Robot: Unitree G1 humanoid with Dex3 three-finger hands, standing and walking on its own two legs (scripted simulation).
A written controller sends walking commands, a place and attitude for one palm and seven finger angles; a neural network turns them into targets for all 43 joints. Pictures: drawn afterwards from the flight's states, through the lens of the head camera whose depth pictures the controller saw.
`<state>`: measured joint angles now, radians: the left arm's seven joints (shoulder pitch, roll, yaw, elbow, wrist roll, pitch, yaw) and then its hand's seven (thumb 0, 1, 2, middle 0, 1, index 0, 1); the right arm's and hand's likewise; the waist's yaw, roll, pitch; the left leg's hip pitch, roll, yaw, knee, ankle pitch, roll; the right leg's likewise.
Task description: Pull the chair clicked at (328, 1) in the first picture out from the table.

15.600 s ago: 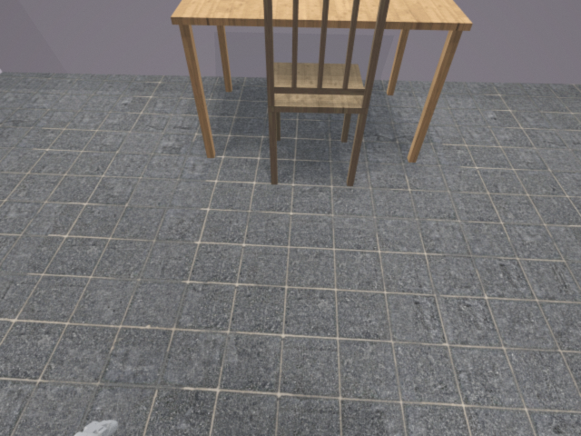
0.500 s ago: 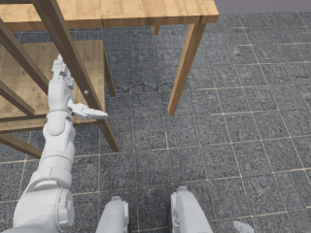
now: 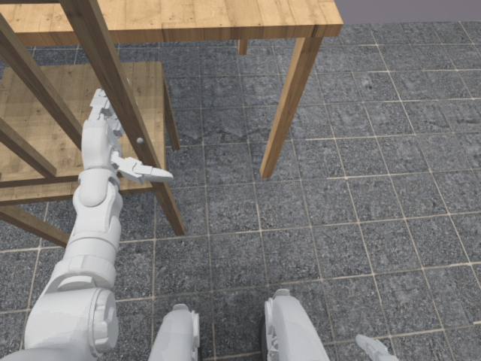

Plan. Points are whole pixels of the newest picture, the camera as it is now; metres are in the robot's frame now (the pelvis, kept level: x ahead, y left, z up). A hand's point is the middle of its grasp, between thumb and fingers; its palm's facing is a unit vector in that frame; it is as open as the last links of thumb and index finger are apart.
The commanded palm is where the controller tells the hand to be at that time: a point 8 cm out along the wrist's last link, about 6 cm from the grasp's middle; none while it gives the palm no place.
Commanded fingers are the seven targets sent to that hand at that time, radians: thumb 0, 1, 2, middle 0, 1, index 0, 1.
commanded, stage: hook a spindle and tug to test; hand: left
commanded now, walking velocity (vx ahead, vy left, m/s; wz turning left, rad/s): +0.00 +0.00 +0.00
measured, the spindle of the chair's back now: out of the picture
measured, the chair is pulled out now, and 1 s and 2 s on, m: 0.00 0.02 0.09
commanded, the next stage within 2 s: step backward, pulling the chair out in 1.18 s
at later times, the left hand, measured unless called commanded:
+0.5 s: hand (143, 139) +0.46 +0.14 +0.03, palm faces +0.06 -1.00 -0.02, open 6.7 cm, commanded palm +0.43 +0.19 +0.03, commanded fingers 0.00 0.90 0.90 -0.50 -1.45 -0.50 -1.45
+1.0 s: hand (142, 151) +0.44 +0.14 +0.03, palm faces +0.06 -1.00 -0.01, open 6.0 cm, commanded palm +0.41 +0.19 +0.03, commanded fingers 0.00 0.90 0.90 -0.50 -1.45 -0.50 -1.45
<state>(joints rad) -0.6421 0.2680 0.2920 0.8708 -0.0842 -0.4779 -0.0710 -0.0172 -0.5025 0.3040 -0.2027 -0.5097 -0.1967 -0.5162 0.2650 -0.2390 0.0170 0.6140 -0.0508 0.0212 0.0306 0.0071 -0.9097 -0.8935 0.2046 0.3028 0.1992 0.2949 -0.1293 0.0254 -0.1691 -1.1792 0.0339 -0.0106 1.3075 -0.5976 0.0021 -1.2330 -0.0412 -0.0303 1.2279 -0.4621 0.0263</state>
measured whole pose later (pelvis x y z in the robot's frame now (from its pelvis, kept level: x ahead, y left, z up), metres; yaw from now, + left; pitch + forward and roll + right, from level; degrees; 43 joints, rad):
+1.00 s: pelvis +0.02 -0.01 +0.01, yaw +0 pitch +26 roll -1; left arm -0.47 0.21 0.23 0.69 -0.12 -0.45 -0.05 0.01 0.63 0.81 -0.39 -1.43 -0.38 -1.45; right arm 0.26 -0.24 0.00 0.60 -0.04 0.01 0.03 0.01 -0.91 -0.89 0.20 0.30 0.20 0.29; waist -0.09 0.03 -0.18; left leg -1.11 0.04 0.00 1.26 -0.61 -0.01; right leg -1.18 -0.04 -0.02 1.21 -0.48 0.02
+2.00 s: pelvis -0.01 +0.00 +0.11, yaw -1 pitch +9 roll +0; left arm -0.45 0.21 0.07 0.97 -0.06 -0.24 0.04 0.13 0.59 0.77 -0.33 -1.08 -0.49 -1.45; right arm 0.25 -0.20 0.03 0.65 0.05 0.13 -0.13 0.01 -0.91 -0.89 0.21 0.30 0.20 0.30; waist -0.07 -0.01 0.04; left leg -0.49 0.03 0.05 0.63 -0.29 0.00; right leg -0.56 -0.03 0.00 0.57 -0.17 0.03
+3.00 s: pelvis -0.06 -0.02 +0.10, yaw +1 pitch +3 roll +1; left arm -0.50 0.16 0.00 1.05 -0.05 -0.23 0.08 0.12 0.56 0.78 -0.34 -1.14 -0.50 -1.45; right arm 0.21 -0.23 0.04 0.71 0.05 0.01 -0.13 0.01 -0.91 -0.89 0.21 0.30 0.20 0.30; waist -0.07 0.01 0.12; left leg -0.50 -0.01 -0.01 0.71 -0.36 -0.02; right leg -0.54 -0.05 -0.03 0.62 -0.13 0.00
